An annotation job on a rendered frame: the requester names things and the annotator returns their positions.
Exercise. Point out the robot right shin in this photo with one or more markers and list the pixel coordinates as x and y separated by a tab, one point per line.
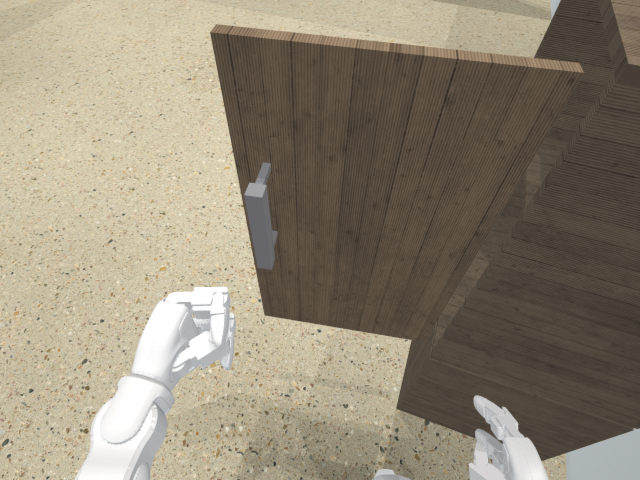
384	472

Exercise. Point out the right robot hand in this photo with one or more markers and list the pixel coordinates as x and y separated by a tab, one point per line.
515	459

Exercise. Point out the cupboard door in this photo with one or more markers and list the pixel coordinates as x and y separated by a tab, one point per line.
390	164

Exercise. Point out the left robot hand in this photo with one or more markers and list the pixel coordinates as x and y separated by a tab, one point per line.
171	328

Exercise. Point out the left robot forearm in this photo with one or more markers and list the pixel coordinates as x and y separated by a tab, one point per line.
128	430

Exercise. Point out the handle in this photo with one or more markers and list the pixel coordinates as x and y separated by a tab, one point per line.
257	204

